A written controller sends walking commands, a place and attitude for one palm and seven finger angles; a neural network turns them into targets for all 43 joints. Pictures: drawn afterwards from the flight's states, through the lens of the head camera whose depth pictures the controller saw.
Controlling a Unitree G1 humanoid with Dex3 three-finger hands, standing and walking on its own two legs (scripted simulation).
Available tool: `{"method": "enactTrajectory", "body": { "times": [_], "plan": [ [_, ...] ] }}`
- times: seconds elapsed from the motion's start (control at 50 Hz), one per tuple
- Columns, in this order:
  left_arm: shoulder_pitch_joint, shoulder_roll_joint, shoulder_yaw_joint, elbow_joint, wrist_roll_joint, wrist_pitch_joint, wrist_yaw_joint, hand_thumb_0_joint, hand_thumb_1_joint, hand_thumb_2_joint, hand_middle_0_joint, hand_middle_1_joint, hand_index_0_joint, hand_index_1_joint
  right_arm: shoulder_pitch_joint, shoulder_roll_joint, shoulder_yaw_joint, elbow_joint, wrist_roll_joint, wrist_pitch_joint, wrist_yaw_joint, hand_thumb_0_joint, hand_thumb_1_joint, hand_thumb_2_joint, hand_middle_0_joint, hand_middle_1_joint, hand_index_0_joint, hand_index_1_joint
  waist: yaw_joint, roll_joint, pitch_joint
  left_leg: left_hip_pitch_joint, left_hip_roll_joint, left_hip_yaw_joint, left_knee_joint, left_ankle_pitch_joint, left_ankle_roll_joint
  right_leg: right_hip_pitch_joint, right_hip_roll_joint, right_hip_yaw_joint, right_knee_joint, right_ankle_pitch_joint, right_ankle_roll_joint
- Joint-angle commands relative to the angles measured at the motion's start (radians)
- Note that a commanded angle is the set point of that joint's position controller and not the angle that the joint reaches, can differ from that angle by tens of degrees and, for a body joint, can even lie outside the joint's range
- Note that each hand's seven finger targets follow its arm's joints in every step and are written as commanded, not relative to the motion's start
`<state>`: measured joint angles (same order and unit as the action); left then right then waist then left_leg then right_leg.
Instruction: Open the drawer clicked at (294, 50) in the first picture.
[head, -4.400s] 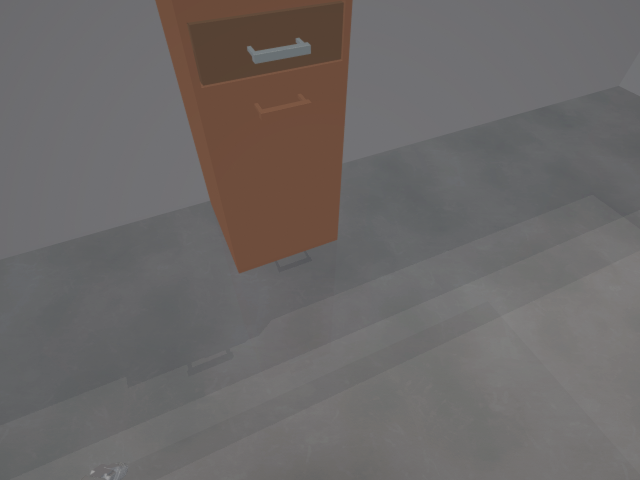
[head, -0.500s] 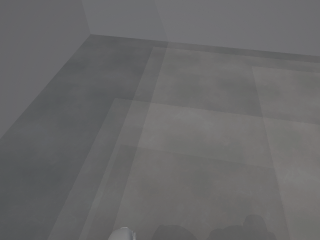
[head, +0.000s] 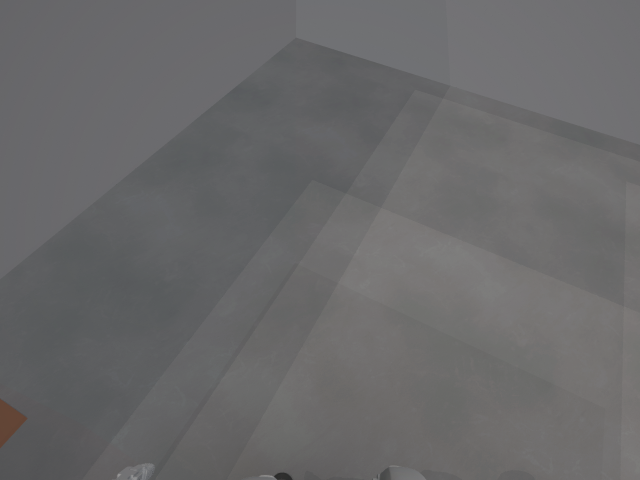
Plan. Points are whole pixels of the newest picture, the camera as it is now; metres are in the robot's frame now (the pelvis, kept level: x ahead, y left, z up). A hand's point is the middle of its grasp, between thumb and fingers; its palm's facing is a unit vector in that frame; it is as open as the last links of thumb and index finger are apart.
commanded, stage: turn to face it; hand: left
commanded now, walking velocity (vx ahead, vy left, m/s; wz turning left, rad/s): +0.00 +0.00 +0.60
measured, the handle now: out of the picture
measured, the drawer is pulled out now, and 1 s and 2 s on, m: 0.00 0.00 0.00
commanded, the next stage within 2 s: take the last steps up to it in 1.70 s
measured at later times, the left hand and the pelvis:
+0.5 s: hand out of the picture -0.02 +0.14 -0.15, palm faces +0.34 -0.90 -0.27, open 7.4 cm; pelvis +0.00 -0.06 +0.00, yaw +21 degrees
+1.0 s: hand out of the picture -0.03 +0.20 -0.15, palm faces +0.59 -0.75 -0.29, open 7.4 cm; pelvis +0.00 -0.05 -0.01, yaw +37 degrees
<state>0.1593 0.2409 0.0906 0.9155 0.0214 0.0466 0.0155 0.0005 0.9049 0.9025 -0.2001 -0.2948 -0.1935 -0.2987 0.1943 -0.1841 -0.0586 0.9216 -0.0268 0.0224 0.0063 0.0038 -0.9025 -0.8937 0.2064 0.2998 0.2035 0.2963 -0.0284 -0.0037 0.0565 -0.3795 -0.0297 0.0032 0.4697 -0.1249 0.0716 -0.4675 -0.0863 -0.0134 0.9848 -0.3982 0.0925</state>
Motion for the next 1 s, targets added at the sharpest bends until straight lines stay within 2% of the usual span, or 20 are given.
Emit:
{"method": "enactTrajectory", "body": {
  "times": [0.0, 0.08, 0.12, 0.14, 0.16, 0.18, 0.24, 0.26, 0.36, 0.5, 0.56, 0.58, 0.6, 0.62, 0.66, 0.72, 0.82, 0.9, 0.94, 0.98],
  "plan": [
    [-0.007, 0.05, 0.006, -0.099, -0.005, -0.022, 0.002, 0.0, 0.9, 0.9, -0.2, -0.3, -0.2, -0.3, 0.048, -0.23, -0.071, -0.062, 0.001, -0.009, -0.008, 0.0, -0.9, -0.9, 0.2, 0.3, 0.2, 0.3, -0.02, 0.145, -0.149, 0.204, 0.25, -0.355, -0.159, -0.004, 0.107, -0.015, 0.032, 0.003, -0.103, -0.047, -0.006],
    [0.063, 0.06, 0.002, -0.101, -0.012, -0.025, 0.008, 0.0, 0.9, 0.9, -0.2, -0.3, -0.2, -0.3, 0.003, -0.238, -0.08, -0.082, 0.0, 0.005, -0.003, 0.0, -0.9, -0.9, 0.2, 0.3, 0.2, 0.3, 0.007, 0.18, -0.159, 0.134, 0.212, -0.394, -0.131, 0.016, 0.087, 0.132, 0.071, -0.002, -0.292, -0.029, -0.028],
    [0.162, 0.083, 0.01, -0.083, -0.015, -0.031, 0.012, 0.0, 0.9, 0.9, -0.2, -0.3, -0.2, -0.3, -0.041, -0.22, -0.081, -0.104, 0.007, 0.012, 0.001, 0.0, -0.9, -0.9, 0.2, 0.3, 0.2, 0.3, 0.057, 0.142, -0.169, 0.001, 0.146, -0.356, -0.077, -0.065, 0.021, 0.343, 0.065, -0.018, -0.549, 0.102, -0.049],
    [0.196, 0.149, 0.024, -0.084, -0.001, -0.039, 0.018, 0.0, 0.9, 0.9, -0.2, -0.3, -0.2, -0.3, -0.042, -0.163, -0.076, -0.117, 0.016, 0.016, 0.007, 0.0, -0.9, -0.9, 0.2, 0.3, 0.2, 0.3, 0.074, -0.032, -0.162, -0.164, 0.05, -0.257, 0.105, -0.208, -0.048, 0.46, -0.101, 0.143, -0.719, 0.015, -0.109],
    [0.146, 0.24, 0.032, -0.11, 0.013, -0.04, 0.022, 0.0, 0.9, 0.9, -0.2, -0.3, -0.2, -0.3, -0.032, -0.105, -0.064, -0.145, 0.014, 0.014, 0.008, 0.0, -0.9, -0.9, 0.2, 0.3, 0.2, 0.3, 0.069, -0.32, -0.088, -0.344, -0.077, -0.051, 0.391, -0.393, -0.125, 0.428, -0.384, 0.431, -0.818, -0.068, -0.221],
    [0.065, 0.221, 0.027, -0.137, 0.0, -0.04, 0.029, 0.0, 0.9, 0.9, -0.2, -0.3, -0.2, -0.3, -0.044, -0.179, -0.077, -0.142, -0.002, 0.018, 0.007, 0.0, -0.9, -0.9, 0.2, 0.3, 0.2, 0.3, 0.049, -0.252, -0.071, -0.284, -0.003, -0.093, 0.567, -0.401, -0.107, 0.269, -0.426, 0.381, -0.814, -0.022, -0.247],
    [-0.048, 0.124, -0.005, -0.144, 0.0, -0.055, 0.02, 0.0, 0.9, 0.9, -0.2, -0.3, -0.2, -0.3, -0.009, -0.147, -0.067, -0.086, -0.001, 0.032, 0.023, 0.0, -0.9, -0.9, 0.2, 0.3, 0.2, 0.3, -0.024, -0.137, 0.037, -0.257, 0.047, -0.047, 0.763, -0.233, -0.127, 0.203, -0.243, 0.091, -0.699, 0.299, -0.193],
    [-0.022, 0.114, -0.009, -0.139, 0.001, -0.06, 0.019, 0.0, 0.9, 0.9, -0.2, -0.3, -0.2, -0.3, -0.001, -0.142, -0.061, -0.079, 0.002, 0.031, 0.025, 0.0, -0.9, -0.9, 0.2, 0.3, 0.2, 0.3, -0.014, -0.136, 0.007, -0.255, 0.048, -0.028, 0.762, -0.218, -0.138, 0.258, -0.226, 0.043, -0.664, 0.42, -0.19],
    [0.131, 0.149, -0.003, -0.087, 0.003, -0.057, 0.018, 0.0, 0.9, 0.9, -0.2, -0.3, -0.2, -0.3, -0.1, -0.126, -0.043, -0.094, 0.006, 0.038, 0.025, 0.0, -0.9, -0.9, 0.2, 0.3, 0.2, 0.3, 0.056, -0.167, -0.045, -0.227, 0.059, 0.034, 0.607, -0.269, -0.159, 0.423, -0.244, -0.031, -0.6, 0.667, -0.196],
    [0.164, 0.195, 0.014, -0.064, 0.01, -0.042, 0.014, 0.0, 0.9, 0.9, -0.2, -0.3, -0.2, -0.3, -0.167, -0.121, -0.02, -0.112, 0.015, 0.023, 0.026, 0.0, -0.9, -0.9, 0.2, 0.3, 0.2, 0.3, 0.091, -0.241, -0.085, -0.064, 0.054, 0.113, 0.296, -0.312, -0.126, 0.453, -0.284, -0.089, -0.532, 0.735, -0.195],
    [0.136, 0.203, 0.023, -0.06, 0.001, -0.038, 0.008, 0.0, 0.9, 0.9, -0.2, -0.3, -0.2, -0.3, -0.08, -0.154, -0.028, -0.099, 0.01, 0.007, 0.02, 0.0, -0.9, -0.9, 0.2, 0.3, 0.2, 0.3, 0.037, -0.19, -0.136, 0.126, 0.039, 0.137, 0.023, -0.148, -0.1, 0.405, -0.267, -0.161, -0.381, 0.715, -0.136],
    [0.13, 0.185, 0.021, -0.068, -0.008, -0.038, 0.004, 0.0, 0.9, 0.9, -0.2, -0.3, -0.2, -0.3, -0.003, -0.217, -0.044, -0.082, 0.005, -0.004, 0.019, 0.0, -0.9, -0.9, 0.2, 0.3, 0.2, 0.3, -0.009, -0.051, -0.197, 0.351, 0.113, 0.046, -0.089, 0.069, -0.063, 0.254, -0.237, -0.185, -0.18, 0.601, -0.087],
    [0.108, 0.115, 0.007, -0.119, -0.015, -0.04, -0.008, 0.0, 0.9, 0.9, -0.2, -0.3, -0.2, -0.3, 0.077, -0.342, -0.077, -0.073, 0.003, -0.012, 0.011, 0.0, -0.9, -0.9, 0.2, 0.3, 0.2, 0.3, -0.055, 0.284, -0.239, 0.569, 0.403, -0.318, -0.058, 0.554, 0.081, -0.095, -0.085, -0.199, 0.053, -0.085, -0.003],
    [0.047, 0.111, -0.007, -0.149, -0.005, -0.026, -0.001, 0.0, 0.9, 0.9, -0.2, -0.3, -0.2, -0.3, 0.131, -0.368, -0.08, -0.047, 0.02, -0.002, 0.006, 0.0, -0.9, -0.9, 0.2, 0.3, 0.2, 0.3, -0.068, 0.246, -0.235, 0.53, 0.48, -0.334, -0.048, 0.726, 0.158, -0.158, -0.066, -0.092, 0.155, -0.27, 0.0],
    [-0.008, 0.109, 0.004, -0.13, -0.009, -0.019, 0.006, 0.0, 0.9, 0.9, -0.2, -0.3, -0.2, -0.3, 0.058, -0.3, -0.067, -0.055, 0.013, -0.006, -0.015, 0.0, -0.9, -0.9, 0.2, 0.3, 0.2, 0.3, -0.051, 0.26, -0.163, 0.385, 0.372, -0.26, -0.056, 0.565, 0.133, -0.155, -0.067, -0.012, 0.21, -0.165, 0.002],
    [0.039, 0.107, 0.009, -0.092, -0.005, -0.015, -0.009, 0.0, 0.9, 0.9, -0.2, -0.3, -0.2, -0.3, -0.065, -0.245, -0.047, -0.096, 0.008, -0.013, -0.014, 0.0, -0.9, -0.9, 0.2, 0.3, 0.2, 0.3, 0.012, 0.169, -0.101, 0.252, 0.263, -0.169, -0.094, 0.388, 0.078, -0.079, -0.048, -0.012, 0.163, -0.028, 0.008],
    [0.011, 0.093, 0.003, -0.117, -0.007, -0.012, -0.006, 0.0, 0.9, 0.9, -0.2, -0.3, -0.2, -0.3, -0.041, -0.26, -0.056, -0.094, 0.005, -0.008, -0.008, 0.0, -0.9, -0.9, 0.2, 0.3, 0.2, 0.3, -0.001, 0.143, -0.098, 0.231, 0.255, -0.242, -0.115, 0.245, 0.098, -0.032, -0.008, -0.01, -0.008, -0.028, 0.01],
    [0.003, 0.084, -0.003, -0.139, -0.012, -0.022, -0.002, 0.0, 0.9, 0.9, -0.2, -0.3, -0.2, -0.3, -0.042, -0.263, -0.065, -0.096, 0.001, -0.002, -0.006, 0.0, -0.9, -0.9, 0.2, 0.3, 0.2, 0.3, 0.002, 0.175, -0.115, 0.212, 0.233, -0.299, -0.069, 0.295, 0.095, 0.063, 0.036, -0.019, -0.19, -0.037, -0.001],
    [0.048, 0.087, -0.004, -0.136, -0.016, -0.031, 0.001, 0.0, 0.9, 0.9, -0.2, -0.3, -0.2, -0.3, -0.063, -0.263, -0.069, -0.102, 0.003, 0.002, -0.005, 0.0, -0.9, -0.9, 0.2, 0.3, 0.2, 0.3, 0.026, 0.179, -0.132, 0.178, 0.216, -0.322, -0.021, 0.325, 0.08, 0.158, 0.061, -0.029, -0.326, 0.022, -0.008],
    [0.114, 0.124, 0.003, -0.126, -0.013, -0.047, 0.006, 0.0, 0.9, 0.9, -0.2, -0.3, -0.2, -0.3, -0.071, -0.236, -0.068, -0.112, 0.014, 0.002, -0.001, 0.0, -0.9, -0.9, 0.2, 0.3, 0.2, 0.3, 0.065, 0.094, -0.148, 0.057, 0.15, -0.298, 0.085, 0.213, 0.013, 0.357, 0.026, -0.006, -0.58, 0.205, -0.021]
  ]
}}
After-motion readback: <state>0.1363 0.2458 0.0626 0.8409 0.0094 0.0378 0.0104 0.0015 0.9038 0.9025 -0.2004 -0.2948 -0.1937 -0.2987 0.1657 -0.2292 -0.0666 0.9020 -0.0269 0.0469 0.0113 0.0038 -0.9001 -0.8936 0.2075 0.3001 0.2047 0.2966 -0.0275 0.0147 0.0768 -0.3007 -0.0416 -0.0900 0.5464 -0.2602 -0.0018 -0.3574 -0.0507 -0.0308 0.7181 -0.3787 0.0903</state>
